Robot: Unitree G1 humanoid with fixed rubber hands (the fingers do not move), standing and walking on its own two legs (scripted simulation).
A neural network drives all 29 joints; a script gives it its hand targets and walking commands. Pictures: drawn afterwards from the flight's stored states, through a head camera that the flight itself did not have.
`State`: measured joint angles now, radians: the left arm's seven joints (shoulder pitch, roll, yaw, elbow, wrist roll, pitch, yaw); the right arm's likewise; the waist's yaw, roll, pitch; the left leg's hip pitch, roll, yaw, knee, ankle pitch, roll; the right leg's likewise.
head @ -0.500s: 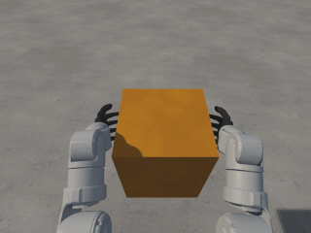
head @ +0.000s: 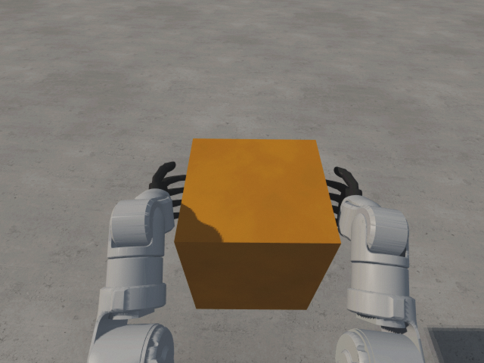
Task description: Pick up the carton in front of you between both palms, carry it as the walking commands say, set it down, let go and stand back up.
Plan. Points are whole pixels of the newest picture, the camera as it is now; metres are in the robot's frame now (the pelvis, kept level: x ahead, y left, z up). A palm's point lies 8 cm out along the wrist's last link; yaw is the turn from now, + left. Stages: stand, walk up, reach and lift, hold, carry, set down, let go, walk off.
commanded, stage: carry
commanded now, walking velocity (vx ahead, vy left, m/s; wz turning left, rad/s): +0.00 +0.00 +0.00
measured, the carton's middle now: (252, 228) +0.33 +0.00 +0.05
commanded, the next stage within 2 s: none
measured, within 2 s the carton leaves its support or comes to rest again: neither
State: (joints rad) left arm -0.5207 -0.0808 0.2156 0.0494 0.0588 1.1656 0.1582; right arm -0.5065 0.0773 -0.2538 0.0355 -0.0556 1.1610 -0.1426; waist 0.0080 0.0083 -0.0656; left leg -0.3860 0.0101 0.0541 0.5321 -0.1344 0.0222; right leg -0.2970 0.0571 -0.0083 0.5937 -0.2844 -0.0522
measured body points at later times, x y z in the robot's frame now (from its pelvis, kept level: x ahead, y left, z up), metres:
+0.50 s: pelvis +0.01 +0.00 +0.00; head -0.01 +0.00 +0.45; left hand +0.35 +0.15 +0.12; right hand +0.34 -0.16 +0.12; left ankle +0.09 +0.11 -0.73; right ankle +0.02 -0.09 -0.73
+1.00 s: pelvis +0.01 +0.00 +0.00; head +0.00 +0.00 +0.45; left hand +0.35 +0.15 +0.12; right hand +0.35 -0.15 +0.12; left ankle +0.09 +0.11 -0.73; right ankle +0.02 -0.09 -0.73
